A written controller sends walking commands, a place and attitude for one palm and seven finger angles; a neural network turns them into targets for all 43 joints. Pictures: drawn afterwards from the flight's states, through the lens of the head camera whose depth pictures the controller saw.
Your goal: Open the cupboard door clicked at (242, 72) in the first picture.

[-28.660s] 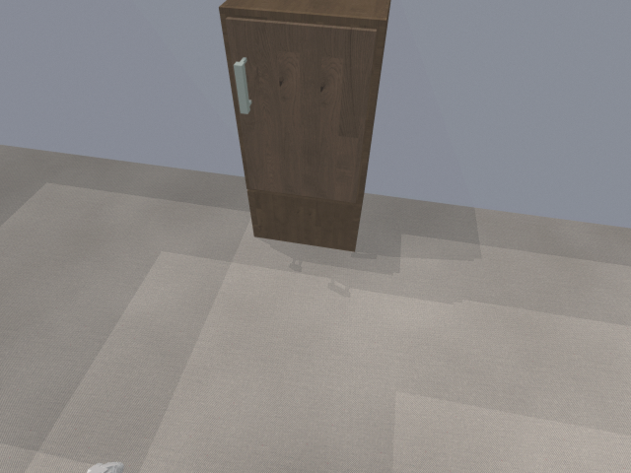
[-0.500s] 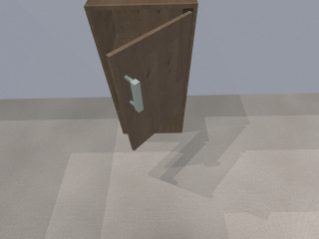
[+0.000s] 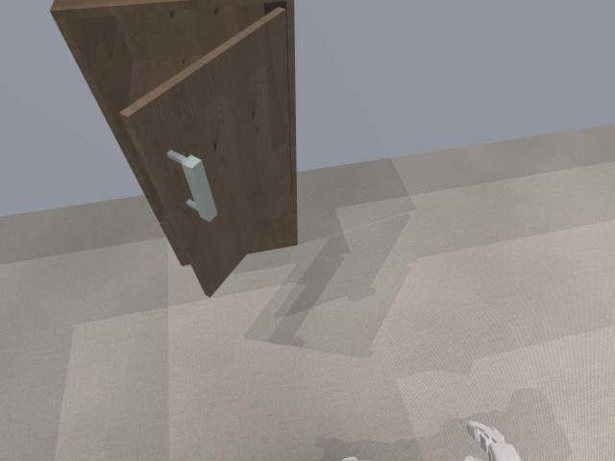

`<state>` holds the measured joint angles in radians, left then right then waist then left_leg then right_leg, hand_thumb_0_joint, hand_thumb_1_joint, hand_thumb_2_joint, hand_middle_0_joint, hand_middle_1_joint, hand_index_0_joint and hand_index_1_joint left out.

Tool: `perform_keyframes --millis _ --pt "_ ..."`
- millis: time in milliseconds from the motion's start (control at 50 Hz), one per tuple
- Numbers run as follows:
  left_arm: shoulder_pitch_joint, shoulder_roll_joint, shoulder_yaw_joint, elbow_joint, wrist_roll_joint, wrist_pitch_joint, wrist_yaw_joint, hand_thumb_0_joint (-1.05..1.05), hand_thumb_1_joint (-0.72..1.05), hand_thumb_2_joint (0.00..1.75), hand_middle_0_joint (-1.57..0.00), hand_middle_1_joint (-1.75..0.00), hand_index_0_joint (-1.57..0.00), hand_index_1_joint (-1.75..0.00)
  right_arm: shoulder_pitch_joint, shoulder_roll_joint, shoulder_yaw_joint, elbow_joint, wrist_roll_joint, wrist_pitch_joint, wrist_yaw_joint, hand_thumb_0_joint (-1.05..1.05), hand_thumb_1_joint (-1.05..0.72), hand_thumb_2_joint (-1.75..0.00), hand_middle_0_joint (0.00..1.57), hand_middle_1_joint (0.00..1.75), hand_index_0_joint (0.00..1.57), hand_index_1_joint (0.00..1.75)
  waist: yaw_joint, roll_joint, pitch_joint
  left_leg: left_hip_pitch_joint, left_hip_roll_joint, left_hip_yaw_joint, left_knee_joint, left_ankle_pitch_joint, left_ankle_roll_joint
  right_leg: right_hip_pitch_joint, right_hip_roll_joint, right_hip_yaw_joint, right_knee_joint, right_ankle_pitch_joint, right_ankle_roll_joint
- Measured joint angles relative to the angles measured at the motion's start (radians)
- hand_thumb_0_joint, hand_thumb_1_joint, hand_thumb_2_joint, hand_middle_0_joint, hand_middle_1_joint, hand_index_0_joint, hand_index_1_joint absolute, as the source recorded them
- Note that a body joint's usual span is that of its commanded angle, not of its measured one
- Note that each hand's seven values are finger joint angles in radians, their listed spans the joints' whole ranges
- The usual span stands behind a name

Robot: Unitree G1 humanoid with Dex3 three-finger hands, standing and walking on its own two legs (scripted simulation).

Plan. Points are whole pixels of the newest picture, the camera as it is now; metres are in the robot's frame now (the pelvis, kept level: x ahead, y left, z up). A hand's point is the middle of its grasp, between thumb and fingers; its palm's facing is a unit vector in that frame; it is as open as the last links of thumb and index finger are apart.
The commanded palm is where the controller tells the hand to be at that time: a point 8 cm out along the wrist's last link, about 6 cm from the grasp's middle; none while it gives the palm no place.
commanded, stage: walk to a spot facing it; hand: left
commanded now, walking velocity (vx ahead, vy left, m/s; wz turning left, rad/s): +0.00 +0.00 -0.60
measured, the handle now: (192, 186) +0.55 +0.26 -0.04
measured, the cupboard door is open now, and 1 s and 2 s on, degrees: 45 45 45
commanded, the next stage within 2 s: none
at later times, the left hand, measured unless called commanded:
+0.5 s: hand (222, 432) +0.17 +0.15 -0.17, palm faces -0.33 -0.92 -0.23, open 7.4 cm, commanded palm none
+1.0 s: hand (285, 401) +0.22 +0.06 -0.16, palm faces -0.58 -0.78 -0.24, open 7.4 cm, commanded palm none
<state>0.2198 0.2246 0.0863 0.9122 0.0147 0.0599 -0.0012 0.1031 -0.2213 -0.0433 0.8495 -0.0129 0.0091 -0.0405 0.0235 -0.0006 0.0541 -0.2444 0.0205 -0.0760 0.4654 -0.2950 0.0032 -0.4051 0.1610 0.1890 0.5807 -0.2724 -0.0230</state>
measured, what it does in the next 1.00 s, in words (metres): steps on the spot, turning right: right foot, then left foot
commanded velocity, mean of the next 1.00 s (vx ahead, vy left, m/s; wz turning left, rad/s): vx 0.08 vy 0.00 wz -0.60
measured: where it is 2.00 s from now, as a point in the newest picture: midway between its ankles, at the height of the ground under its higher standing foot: (441, 444)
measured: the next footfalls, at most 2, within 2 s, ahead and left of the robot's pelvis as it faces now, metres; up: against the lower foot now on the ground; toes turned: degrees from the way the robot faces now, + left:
right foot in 0.24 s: +0.05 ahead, -0.15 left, +0.00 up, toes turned -11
left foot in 0.50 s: +0.12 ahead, +0.09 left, +0.00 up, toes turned -18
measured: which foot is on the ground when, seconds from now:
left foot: down 0.00-0.24, up 0.26-0.48, down 0.50-0.78, up 0.80-1.00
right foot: up 0.00-0.22, down 0.24-0.50, up 0.52-0.78, down 0.80-1.00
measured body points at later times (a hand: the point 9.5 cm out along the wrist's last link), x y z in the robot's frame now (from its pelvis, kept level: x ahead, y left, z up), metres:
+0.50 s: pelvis +0.02 -0.01 -0.01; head +0.07 -0.02 +0.44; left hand +0.19 +0.20 -0.15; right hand -0.01 -0.29 -0.14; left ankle +0.07 +0.10 -0.73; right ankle +0.01 -0.14 -0.73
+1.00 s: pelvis +0.04 -0.06 +0.00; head +0.08 -0.10 +0.45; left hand +0.25 +0.10 -0.14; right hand -0.06 -0.32 -0.14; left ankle +0.12 +0.04 -0.69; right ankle -0.04 -0.14 -0.73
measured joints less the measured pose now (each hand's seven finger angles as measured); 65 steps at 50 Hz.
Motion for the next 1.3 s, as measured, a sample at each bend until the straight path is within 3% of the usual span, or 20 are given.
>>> perform_keyframes --millis 60,100,220,240,300,360,440,500,560,640,740,800,860,920,1060,1100,1140,1200,1240,1300 --pt "-0.025 0.03 0.011 -0.011 0.008 0.003 -0.017 0.01 0.9 0.9 -0.2 -0.3 -0.2 -0.3 0.038 0.016 0.014 0.013 -0.019 0.003 -0.003 0.0 -0.91 -0.9 0.2 0.3 0.2 0.3 0.006 -0.029 0.021 0.013 0.005 0.034 0.021 -0.001 -0.031 -0.108 -0.055 -0.096 0.317 -0.157 0.047" --pt "-0.038 0.037 0.013 -0.023 0.005 0.003 -0.023 0.01 0.9 0.9 -0.2 -0.3 -0.2 -0.3 0.066 0.016 0.019 0.021 -0.026 0.005 -0.003 0.0 -0.91 -0.9 0.2 0.3 0.21 0.3 0.009 -0.019 0.033 0.032 0.026 0.051 0.014 -0.008 -0.042 -0.133 -0.094 -0.144 0.408 -0.183 0.059" --pt "-0.049 0.045 0.0 -0.042 -0.001 -0.007 -0.038 0.01 0.91 0.9 -0.2 -0.3 -0.19 -0.3 0.126 -0.003 0.014 0.039 -0.024 0.012 0.008 0.0 -0.9 -0.9 0.2 0.3 0.21 0.3 -0.01 0.029 0.06 0.056 0.103 0.127 0.099 -0.085 -0.074 0.006 -0.156 -0.229 0.134 -0.076 0.038" --pt "-0.044 0.056 -0.003 -0.049 0.0 -0.014 -0.039 0.01 0.91 0.9 -0.2 -0.3 -0.19 -0.3 0.142 -0.005 0.011 0.037 -0.018 0.015 0.011 0.0 -0.9 -0.9 0.2 0.3 0.21 0.3 -0.017 0.015 0.053 0.033 0.102 0.145 0.159 -0.11 -0.076 0.047 -0.169 -0.217 0.054 0.019 0.02" --pt "-0.065 0.044 -0.009 -0.042 0.001 -0.029 -0.018 0.01 0.91 0.9 -0.2 -0.3 -0.19 -0.3 0.125 -0.033 -0.004 0.055 -0.002 0.041 0.01 0.0 -0.9 -0.9 0.2 0.3 0.21 0.3 -0.026 0.029 0.078 -0.092 0.083 0.108 0.471 -0.259 -0.063 0.031 -0.144 -0.187 0.089 -0.033 0.0" --pt "-0.066 0.03 -0.015 -0.04 0.006 -0.019 0.001 0.01 0.9 0.9 -0.2 -0.3 -0.2 -0.3 0.101 -0.042 -0.011 0.065 0.002 0.05 0.01 0.0 -0.91 -0.9 0.2 0.3 0.2 0.3 -0.031 0.013 0.087 -0.17 0.048 0.103 0.581 -0.25 -0.059 0.04 -0.13 -0.146 0.061 -0.01 0.0" --pt "-0.057 0.021 -0.023 -0.029 0.011 -0.005 0.002 0.01 0.9 0.9 -0.2 -0.3 -0.2 -0.3 0.094 -0.029 -0.01 0.046 0.004 0.037 0.016 0.0 -0.91 -0.9 0.2 0.3 0.2 0.3 -0.037 -0.025 0.064 -0.16 0.017 0.12 0.399 -0.168 -0.056 0.053 -0.12 -0.087 0.011 0.026 0.007" --pt "-0.049 0.011 -0.026 -0.03 0.005 0.009 -0.005 0.01 0.9 0.9 -0.2 -0.3 -0.2 -0.3 0.114 -0.026 -0.003 0.024 0.001 0.013 0.017 0.0 -0.91 -0.9 0.2 0.3 0.2 0.3 -0.046 -0.021 0.031 -0.089 0.015 0.11 0.153 -0.088 -0.035 0.03 -0.092 -0.063 0.03 0.013 0.018" --pt "-0.066 0.016 -0.02 -0.028 0.002 0.02 -0.02 0.01 0.9 0.9 -0.2 -0.3 -0.2 -0.3 0.134 -0.01 0.009 0.026 -0.018 -0.005 0.01 0.0 -0.91 -0.9 0.2 0.3 0.2 0.3 -0.053 -0.021 0.025 -0.093 0.041 0.127 0.147 0.001 -0.008 -0.054 -0.09 -0.107 0.251 -0.174 0.03" --pt "-0.088 0.022 -0.008 -0.038 0.005 0.012 -0.038 0.01 0.9 0.9 -0.2 -0.3 -0.2 -0.3 0.171 0.013 0.025 0.047 -0.028 -0.005 0.011 0.0 -0.91 -0.9 0.2 0.3 0.2 0.3 -0.04 -0.018 0.021 -0.041 0.081 0.161 0.067 0.02 -0.025 -0.096 -0.14 -0.192 0.422 -0.188 0.056" --pt "-0.098 0.019 -0.014 -0.047 0.0 0.0 -0.039 0.01 0.91 0.9 -0.2 -0.3 -0.19 -0.3 0.185 0.013 0.021 0.053 -0.027 -0.005 0.017 0.0 -0.9 -0.9 0.2 0.3 0.21 0.3 -0.046 0.017 0.032 -0.007 0.136 0.217 0.056 0.008 -0.055 0.01 -0.172 -0.25 0.201 -0.161 0.05" --pt "-0.088 0.034 -0.02 -0.055 0.003 -0.02 -0.033 0.01 0.9 0.9 -0.2 -0.3 -0.2 -0.3 0.202 0.009 0.012 0.047 -0.015 0.004 0.025 0.0 -0.9 -0.9 0.2 0.3 0.21 0.3 -0.051 0.003 0.019 -0.037 0.144 0.252 0.172 -0.063 -0.076 0.109 -0.188 -0.237 -0.005 -0.006 0.01" --pt "-0.09 0.009 -0.023 -0.037 0.001 -0.033 -0.013 0.01 0.9 0.9 -0.2 -0.3 -0.2 -0.3 0.161 -0.02 -0.004 0.07 -0.005 0.038 0.019 0.0 -0.9 -0.9 0.2 0.3 0.21 0.3 -0.05 0.038 0.043 -0.132 0.112 0.156 0.441 -0.224 -0.072 0.099 -0.159 -0.214 0.043 -0.074 -0.002" --pt "-0.06 -0.005 -0.023 -0.028 0.003 -0.037 -0.001 0.01 0.9 0.9 -0.2 -0.3 -0.2 -0.3 0.127 -0.026 -0.014 0.074 -0.006 0.045 0.026 0.0 -0.91 -0.9 0.2 0.3 0.2 0.3 -0.04 0.025 0.045 -0.193 0.071 0.137 0.548 -0.196 -0.077 0.132 -0.152 -0.177 -0.005 -0.049 0.001" --pt "0.039 -0.005 -0.02 0.021 0.009 -0.043 -0.017 0.01 0.9 0.9 -0.2 -0.3 -0.2 -0.3 0.076 -0.005 -0.015 0.028 -0.006 0.001 0.05 0.0 -0.91 -0.9 0.2 0.3 0.2 0.3 -0.008 -0.03 0.012 -0.137 0.012 0.147 0.244 -0.085 -0.067 0.184 -0.137 -0.076 -0.065 -0.047 0.002" --pt "0.072 -0.007 -0.016 0.029 0.005 -0.037 -0.022 0.01 0.9 0.9 -0.2 -0.3 -0.2 -0.3 0.082 -0.01 -0.006 0.007 -0.01 -0.031 0.045 0.0 -0.91 -0.9 0.2 0.3 0.2 0.3 -0.007 -0.018 -0.011 -0.076 0.019 0.142 0.091 -0.06 -0.044 0.159 -0.114 -0.062 0.002 -0.109 -0.001" --pt "0.073 0.0 -0.009 0.047 0.004 -0.025 -0.029 0.01 0.9 0.9 -0.2 -0.3 -0.2 -0.3 0.087 -0.001 0.004 0.003 -0.023 -0.059 0.033 0.0 -0.91 -0.9 0.2 0.3 0.2 0.3 -0.015 -0.025 -0.013 -0.078 0.032 0.164 0.125 0.002 -0.01 0.077 -0.118 -0.095 0.221 -0.213 0.0" --pt "0.044 0.018 0.001 0.059 0.015 -0.022 -0.044 0.01 0.9 0.9 -0.2 -0.3 -0.2 -0.3 0.139 0.022 0.021 0.013 -0.03 -0.074 0.029 0.0 -0.91 -0.9 0.2 0.3 0.2 0.3 -0.021 -0.043 -0.015 -0.018 0.05 0.198 0.087 -0.021 -0.003 -0.057 -0.157 -0.167 0.503 -0.161 0.011" --pt "0.013 0.023 0.003 0.046 0.017 -0.024 -0.054 0.01 0.91 0.9 -0.2 -0.3 -0.19 -0.3 0.179 0.032 0.029 0.036 -0.029 -0.078 0.025 0.0 -0.91 -0.9 0.2 0.3 0.21 0.3 -0.018 -0.045 -0.01 0.038 0.062 0.219 0.018 -0.008 -0.021 -0.125 -0.192 -0.202 0.559 -0.087 0.024" --pt "-0.039 0.019 -0.004 0.02 0.015 -0.028 -0.063 0.01 0.91 0.9 -0.2 -0.3 -0.19 -0.3 0.233 0.037 0.033 0.078 -0.028 -0.078 0.024 0.0 -0.91 -0.9 0.2 0.3 0.21 0.3 -0.021 -0.031 0.004 0.113 0.084 0.256 -0.057 -0.002 -0.032 -0.179 -0.225 -0.241 0.475 -0.022 0.03"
